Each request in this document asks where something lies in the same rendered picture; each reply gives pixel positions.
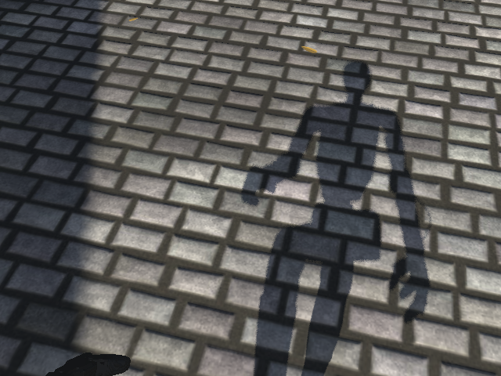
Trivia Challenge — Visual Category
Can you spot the robot left hand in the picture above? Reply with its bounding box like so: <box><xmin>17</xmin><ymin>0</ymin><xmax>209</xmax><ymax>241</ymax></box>
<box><xmin>46</xmin><ymin>352</ymin><xmax>131</xmax><ymax>376</ymax></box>

